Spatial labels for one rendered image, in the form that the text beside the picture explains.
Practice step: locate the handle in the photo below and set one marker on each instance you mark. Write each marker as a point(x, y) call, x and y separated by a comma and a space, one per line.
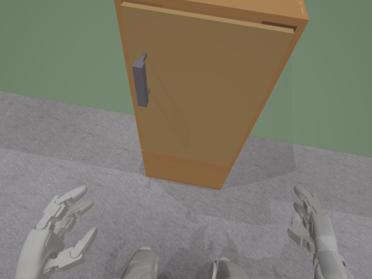
point(139, 74)

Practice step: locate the robot left hand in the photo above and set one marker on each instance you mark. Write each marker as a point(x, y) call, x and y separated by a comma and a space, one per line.
point(47, 237)

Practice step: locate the robot left thigh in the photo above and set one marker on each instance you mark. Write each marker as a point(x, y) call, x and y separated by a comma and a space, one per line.
point(142, 265)

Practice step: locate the robot thigh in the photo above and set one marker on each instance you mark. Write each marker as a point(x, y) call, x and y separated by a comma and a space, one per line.
point(142, 265)
point(226, 270)

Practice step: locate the robot right thigh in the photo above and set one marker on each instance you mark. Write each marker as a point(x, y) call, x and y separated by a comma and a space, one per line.
point(226, 270)

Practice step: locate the cupboard door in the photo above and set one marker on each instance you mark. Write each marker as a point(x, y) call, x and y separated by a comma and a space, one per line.
point(207, 76)

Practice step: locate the robot right hand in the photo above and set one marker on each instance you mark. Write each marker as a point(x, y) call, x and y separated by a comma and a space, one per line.
point(321, 235)

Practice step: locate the right robot forearm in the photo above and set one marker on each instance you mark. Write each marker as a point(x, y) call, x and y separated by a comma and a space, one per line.
point(330, 265)

